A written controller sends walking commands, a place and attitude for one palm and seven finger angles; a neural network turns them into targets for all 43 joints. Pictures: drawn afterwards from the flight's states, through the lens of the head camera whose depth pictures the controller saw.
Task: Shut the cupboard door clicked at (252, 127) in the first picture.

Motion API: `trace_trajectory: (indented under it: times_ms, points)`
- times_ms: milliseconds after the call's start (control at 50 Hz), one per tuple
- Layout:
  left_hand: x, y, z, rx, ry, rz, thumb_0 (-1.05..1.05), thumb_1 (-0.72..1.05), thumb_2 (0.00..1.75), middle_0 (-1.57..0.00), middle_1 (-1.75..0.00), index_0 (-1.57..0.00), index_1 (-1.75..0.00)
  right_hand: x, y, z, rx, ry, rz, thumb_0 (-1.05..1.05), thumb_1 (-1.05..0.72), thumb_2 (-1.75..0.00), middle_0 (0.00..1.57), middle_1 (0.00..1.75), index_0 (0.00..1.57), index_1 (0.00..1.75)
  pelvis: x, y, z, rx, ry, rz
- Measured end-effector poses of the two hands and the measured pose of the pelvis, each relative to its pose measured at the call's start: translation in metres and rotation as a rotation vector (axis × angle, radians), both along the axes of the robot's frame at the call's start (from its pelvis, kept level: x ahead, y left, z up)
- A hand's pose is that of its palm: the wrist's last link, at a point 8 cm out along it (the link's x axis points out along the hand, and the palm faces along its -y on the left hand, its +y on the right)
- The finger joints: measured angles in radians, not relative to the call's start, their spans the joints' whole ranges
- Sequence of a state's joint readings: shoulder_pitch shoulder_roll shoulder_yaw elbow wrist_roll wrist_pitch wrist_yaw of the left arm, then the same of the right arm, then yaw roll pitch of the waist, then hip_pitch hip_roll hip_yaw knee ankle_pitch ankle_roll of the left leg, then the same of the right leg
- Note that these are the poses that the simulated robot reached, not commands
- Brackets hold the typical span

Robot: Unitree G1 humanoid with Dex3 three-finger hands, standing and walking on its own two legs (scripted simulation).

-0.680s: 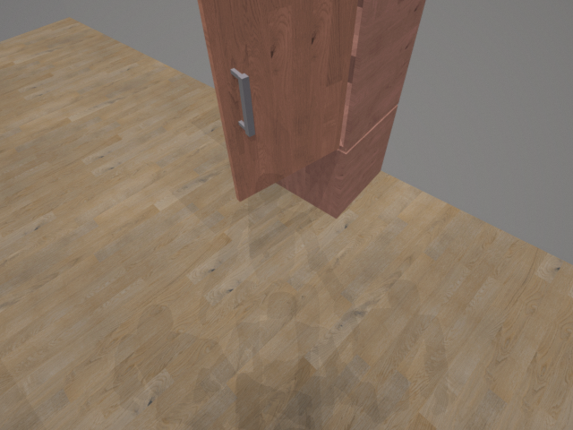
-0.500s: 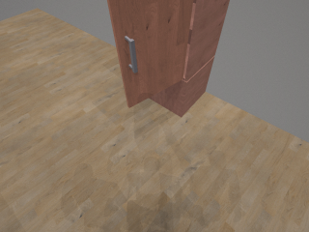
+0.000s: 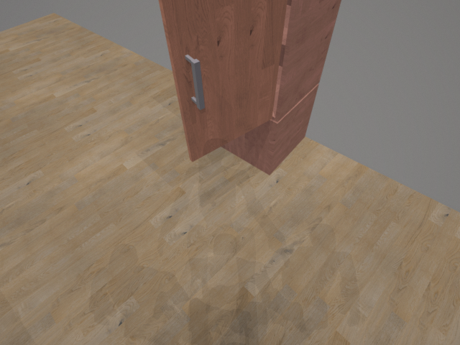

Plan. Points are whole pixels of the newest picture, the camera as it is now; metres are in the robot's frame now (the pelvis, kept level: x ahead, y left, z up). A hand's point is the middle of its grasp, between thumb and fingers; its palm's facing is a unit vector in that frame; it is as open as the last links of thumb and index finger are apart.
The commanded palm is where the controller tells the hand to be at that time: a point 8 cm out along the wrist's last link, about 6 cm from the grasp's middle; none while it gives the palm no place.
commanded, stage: look at it before walking up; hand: left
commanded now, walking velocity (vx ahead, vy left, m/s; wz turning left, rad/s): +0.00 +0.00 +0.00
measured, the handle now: (194, 83) +0.79 +0.15 +0.00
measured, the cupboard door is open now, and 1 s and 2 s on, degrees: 76 76 76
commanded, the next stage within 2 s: walk around to get in front in 0.16 s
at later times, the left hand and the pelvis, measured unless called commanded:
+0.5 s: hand out of the picture +0.07 +0.22 -0.17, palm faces -0.08 -0.95 -0.30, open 7.4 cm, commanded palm none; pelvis +0.00 +0.00 -0.01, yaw -5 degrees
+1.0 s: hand out of the picture +0.09 +0.14 -0.17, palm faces -0.32 -0.90 -0.30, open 7.4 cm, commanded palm none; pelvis -0.04 -0.04 -0.02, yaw -20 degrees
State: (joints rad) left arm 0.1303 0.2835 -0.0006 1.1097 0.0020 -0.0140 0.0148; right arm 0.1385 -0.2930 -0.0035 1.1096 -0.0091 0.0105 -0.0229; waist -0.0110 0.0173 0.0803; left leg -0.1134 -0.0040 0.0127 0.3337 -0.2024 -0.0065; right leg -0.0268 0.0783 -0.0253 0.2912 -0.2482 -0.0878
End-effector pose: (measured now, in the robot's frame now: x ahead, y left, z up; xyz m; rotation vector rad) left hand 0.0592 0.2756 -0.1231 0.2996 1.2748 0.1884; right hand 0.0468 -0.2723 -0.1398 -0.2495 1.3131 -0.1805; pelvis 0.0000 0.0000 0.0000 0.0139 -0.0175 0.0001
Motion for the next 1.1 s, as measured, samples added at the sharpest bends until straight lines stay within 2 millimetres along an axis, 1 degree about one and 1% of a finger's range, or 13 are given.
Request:
trace_trajectory:
  times_ms: [320, 420, 500, 600, 660, 720, 800, 860, 900, 940, 1000, 1100]
  points:
    - [0.008, 0.002, 0.001, 0.008, 0.004, -0.011, 0.01, 0.9, 0.9, -0.2, -0.3, -0.21, -0.3, 0.005, -0.005, 0.001, -0.01, 0.003, -0.004, 0.0, -0.91, -0.9, 0.2, 0.3, 0.2, 0.3, 0.004, -0.001, 0.0, 0.0, 0.008, -0.009]
    - [0.008, -0.003, -0.005, 0.005, 0.024, -0.019, 0.01, 0.9, 0.9, -0.2, -0.29, -0.21, -0.3, 0.001, -0.002, -0.002, -0.015, -0.012, -0.042, 0.0, -0.91, -0.9, 0.2, 0.3, 0.2, 0.3, 0.003, -0.001, -0.003, -0.005, 0.014, -0.047]
    - [0.006, -0.011, -0.014, -0.021, 0.05, -0.042, 0.01, 0.91, 0.9, -0.2, -0.29, -0.2, -0.3, -0.011, 0.005, -0.006, -0.008, -0.015, -0.089, 0.0, -0.91, -0.9, 0.2, 0.3, 0.2, 0.3, -0.001, 0.0, -0.008, -0.011, 0.016, -0.081]
    - [0.007, -0.021, -0.026, -0.06, 0.066, -0.081, 0.01, 0.9, 0.9, -0.2, -0.29, -0.21, -0.3, -0.036, 0.014, -0.01, -0.004, 0.004, -0.147, 0.0, -0.91, -0.9, 0.2, 0.3, 0.2, 0.3, -0.009, 0.003, -0.014, -0.008, 0.023, -0.12]
    - [0.013, -0.027, -0.028, -0.071, 0.07, -0.115, 0.01, 0.91, 0.9, -0.2, -0.29, -0.21, -0.3, -0.055, 0.016, -0.013, 0.001, 0.01, -0.175, 0.0, -0.91, -0.9, 0.2, 0.3, 0.2, 0.3, -0.016, 0.004, -0.016, 0.006, 0.025, -0.16]
    - [0.025, -0.036, -0.023, -0.071, 0.057, -0.147, 0.01, 0.91, 0.9, -0.2, -0.29, -0.21, -0.3, -0.076, 0.016, -0.016, 0.015, 0.028, -0.199, 0.0, -0.91, -0.9, 0.2, 0.3, 0.2, 0.3, -0.023, 0.0, -0.014, 0.008, 0.022, -0.193]
    - [0.042, -0.053, -0.015, -0.061, 0.017, -0.202, 0.01, 0.91, 0.9, -0.2, -0.29, -0.2, -0.3, -0.097, 0.008, -0.025, 0.044, 0.05, -0.24, 0.0, -0.91, -0.9, 0.2, 0.3, 0.2, 0.3, -0.029, -0.012, -0.015, -0.002, 0.025, -0.241]
    - [0.052, -0.067, -0.018, -0.037, -0.022, -0.252, 0.01, 0.91, 0.9, -0.2, -0.29, -0.2, -0.3, -0.106, -0.008, -0.039, 0.065, 0.036, -0.286, 0.0, -0.91, -0.9, 0.2, 0.3, 0.2, 0.3, -0.032, -0.029, -0.027, 0.001, 0.027, -0.277]
    - [0.052, -0.076, -0.02, -0.022, -0.026, -0.275, 0.01, 0.91, 0.9, -0.2, -0.29, -0.2, -0.3, -0.108, -0.019, -0.043, 0.063, 0.026, -0.318, 0.0, -0.91, -0.9, 0.2, 0.3, 0.2, 0.3, -0.036, -0.036, -0.03, -0.005, 0.024, -0.294]
    - [0.049, -0.083, -0.018, -0.016, -0.012, -0.288, 0.01, 0.91, 0.9, -0.2, -0.29, -0.2, -0.3, -0.104, -0.029, -0.038, 0.053, 0.004, -0.34, 0.0, -0.91, -0.9, 0.2, 0.3, 0.2, 0.3, -0.039, -0.039, -0.026, -0.002, 0.025, -0.311]
    - [0.044, -0.093, -0.016, -0.02, 0.019, -0.311, 0.01, 0.91, 0.9, -0.2, -0.29, -0.2, -0.3, -0.095, -0.041, -0.025, 0.034, -0.049, -0.361, 0.0, -0.91, -0.9, 0.2, 0.3, 0.2, 0.3, -0.042, -0.043, -0.018, 0.011, 0.037, -0.349]
    - [0.046, -0.106, -0.017, -0.052, 0.041, -0.351, 0.01, 0.9, 0.9, -0.2, -0.3, -0.21, -0.3, -0.079, -0.051, -0.006, 0.004, -0.129, -0.384, 0.0, -0.91, -0.9, 0.2, 0.3, 0.2, 0.3, -0.041, -0.044, -0.01, 0.018, 0.059, -0.403]
